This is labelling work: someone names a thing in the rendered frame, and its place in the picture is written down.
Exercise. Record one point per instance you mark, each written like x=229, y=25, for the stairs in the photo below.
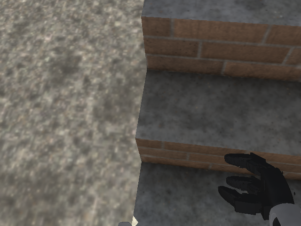
x=223, y=76

